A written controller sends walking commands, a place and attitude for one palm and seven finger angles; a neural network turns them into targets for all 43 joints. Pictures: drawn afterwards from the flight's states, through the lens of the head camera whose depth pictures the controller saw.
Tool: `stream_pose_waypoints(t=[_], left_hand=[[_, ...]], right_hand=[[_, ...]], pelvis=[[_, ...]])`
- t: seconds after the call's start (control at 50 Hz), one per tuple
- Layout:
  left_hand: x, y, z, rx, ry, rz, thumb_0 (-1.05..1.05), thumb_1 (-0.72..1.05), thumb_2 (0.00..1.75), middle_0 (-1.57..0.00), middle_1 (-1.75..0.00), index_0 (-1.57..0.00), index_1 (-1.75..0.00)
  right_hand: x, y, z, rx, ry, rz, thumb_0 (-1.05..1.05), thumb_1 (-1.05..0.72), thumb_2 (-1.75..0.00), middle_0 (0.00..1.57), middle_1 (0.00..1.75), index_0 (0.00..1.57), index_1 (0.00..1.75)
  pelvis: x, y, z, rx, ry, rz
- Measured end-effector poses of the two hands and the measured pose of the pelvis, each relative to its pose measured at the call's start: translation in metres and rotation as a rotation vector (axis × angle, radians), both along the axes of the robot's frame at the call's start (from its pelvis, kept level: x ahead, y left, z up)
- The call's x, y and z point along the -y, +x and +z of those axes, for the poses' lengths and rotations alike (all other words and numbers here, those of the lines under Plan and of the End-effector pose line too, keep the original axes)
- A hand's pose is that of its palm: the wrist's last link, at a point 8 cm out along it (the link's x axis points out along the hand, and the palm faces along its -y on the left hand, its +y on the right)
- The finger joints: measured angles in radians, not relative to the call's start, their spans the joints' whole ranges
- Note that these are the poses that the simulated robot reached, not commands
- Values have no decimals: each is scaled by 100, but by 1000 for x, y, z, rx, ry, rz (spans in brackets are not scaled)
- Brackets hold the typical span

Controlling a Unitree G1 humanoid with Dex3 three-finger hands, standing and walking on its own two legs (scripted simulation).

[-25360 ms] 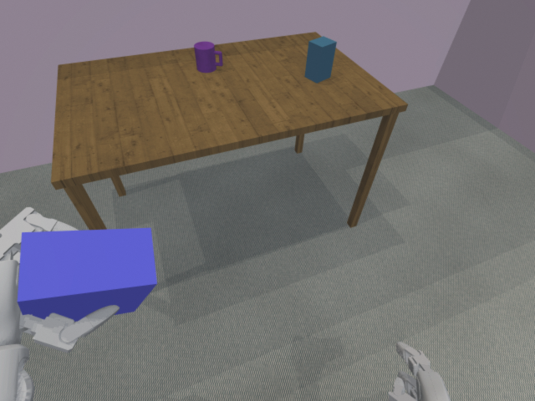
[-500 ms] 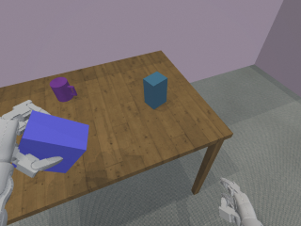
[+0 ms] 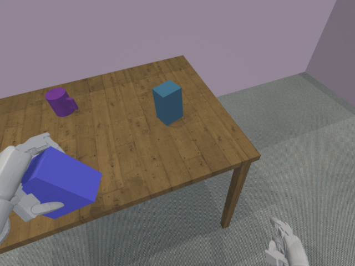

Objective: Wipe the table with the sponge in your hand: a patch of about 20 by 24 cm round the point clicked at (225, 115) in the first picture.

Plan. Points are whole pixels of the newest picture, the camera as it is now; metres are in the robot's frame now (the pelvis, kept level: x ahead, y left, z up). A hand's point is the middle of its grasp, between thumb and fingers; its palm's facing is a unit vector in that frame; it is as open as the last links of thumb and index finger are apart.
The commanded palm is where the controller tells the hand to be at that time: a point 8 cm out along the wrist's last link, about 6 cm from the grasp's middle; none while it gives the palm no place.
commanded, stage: turn the palm down, sponge in hand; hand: left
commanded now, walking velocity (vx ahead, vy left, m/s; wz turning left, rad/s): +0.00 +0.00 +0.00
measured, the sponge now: (61, 189) +0.24 +0.26 +0.09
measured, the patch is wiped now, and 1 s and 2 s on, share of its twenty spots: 0.00 0.00 0.00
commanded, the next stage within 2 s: move the sponge above the wiping area in 1.44 s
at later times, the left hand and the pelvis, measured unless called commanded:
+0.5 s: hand (30, 185) +0.22 +0.29 +0.14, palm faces +0.23 -0.29 -0.93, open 10.6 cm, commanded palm +0.19 +0.31 +0.18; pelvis +0.01 +0.02 +0.00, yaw +0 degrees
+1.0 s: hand out of the picture +0.21 +0.38 +0.13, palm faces +0.21 -0.07 -0.98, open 10.6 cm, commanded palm +0.18 +0.34 +0.18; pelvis -0.01 +0.07 +0.01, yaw +0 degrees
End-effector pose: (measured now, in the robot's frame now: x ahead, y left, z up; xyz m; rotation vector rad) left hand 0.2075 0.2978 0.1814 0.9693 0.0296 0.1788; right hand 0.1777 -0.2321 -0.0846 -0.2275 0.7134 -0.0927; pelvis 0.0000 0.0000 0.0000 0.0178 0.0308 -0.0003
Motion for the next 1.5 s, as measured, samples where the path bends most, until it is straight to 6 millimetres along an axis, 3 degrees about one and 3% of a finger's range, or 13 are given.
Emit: stream_pose_waypoints(t=[0.14, 0.26, 0.36, 0.46, 0.64, 0.76, 0.84, 1.0, 1.08, 1.2, 1.28, 1.4, 1.5], left_hand=[[-9, -10, 16, 115, 115, 135, 0, -55, 100, -70, -132, -71, -130], [-30, -18, -3, -58, 153, 268, 0, -55, 100, -69, -132, -71, -131], [-8, -16, -18, -92, 178, 140, 0, -55, 100, -69, -132, -71, -131], [7, -18, -5, 21, 253, 55, 0, -55, 100, -70, -132, -71, -130], [-54, -27, -6, -90, 295, 357, 0, -55, 100, -69, -132, -71, -131], [-37, -29, -34, -226, 315, 200, 0, -55, 100, -69, -132, -71, -131], [-22, -29, -30, -143, 384, 82, 0, -55, 100, -69, -132, -71, -130], [-77, -27, -2, -58, 446, 380, 0, -54, 100, -70, -132, -71, -130], [-84, -27, -14, -171, 410, 419, 0, -54, 100, -69, -132, -71, -131], [-50, -22, -40, -272, 429, 207, 0, -54, 100, -69, -132, -71, -131], [-46, -21, -28, -188, 493, 162, 0, -54, 100, -70, -132, -71, -130], [-74, -20, -4, -111, 478, 358, 0, -54, 100, -70, -132, -71, -131], [-67, -17, -16, -227, 435, 367, 0, -54, 100, -69, -133, -71, -131]], right_hand=[[22, 0, -9, -63, -28, -19, 1, -90, -90, 21, 30, 20, 30], [25, 10, -11, -61, -30, -45, 1, -90, -90, 20, 30, 20, 30], [10, 23, 0, 8, -26, -33, 1, -90, -90, 20, 30, 20, 30], [-13, 32, 12, 67, 5, -8, 1, -90, -90, 20, 30, 20, 30], [-48, 36, 19, 60, 56, 25, 1, -90, -90, 21, 30, 20, 30], [-70, 38, 27, 88, 37, 61, 1, -90, -90, 21, 30, 20, 30], [-86, 40, 31, 90, 27, 89, 1, -90, -90, 20, 30, 20, 30], [-111, 45, 30, 42, 73, 124, 1, -90, -90, 21, 30, 20, 30], [-118, 51, 33, 63, 86, 132, 1, -90, -90, 21, 30, 20, 30], [-124, 61, 39, 93, 60, 162, 1, -90, -90, 21, 30, 20, 30], [-124, 63, 40, 80, 44, 178, 1, -90, -90, 21, 30, 20, 30], [-118, 64, 37, 46, 62, 179, 1, -90, -90, 21, 30, 20, 30], [-111, 65, 35, 56, 80, 162, 1, -90, -90, 21, 30, 20, 30]], pelvis=[[5, 12, -5, -25, 1, -1], [1, 13, -4, -26, 5, 7], [-5, 11, -3, -19, -3, 8], [-13, 8, -2, -12, -12, 1], [-31, -4, 5, 28, -21, 2], [-47, -11, 10, 49, -28, 5], [-55, -13, 11, 53, -32, 1], [-65, -14, 15, 69, -35, -1], [-70, -15, 17, 77, -35, 7], [-73, -13, 17, 79, -33, 4], [-70, -9, 18, 82, -35, -2], [-65, -6, 20, 80, -37, 6], [-63, -7, 21, 78, -33, 13]])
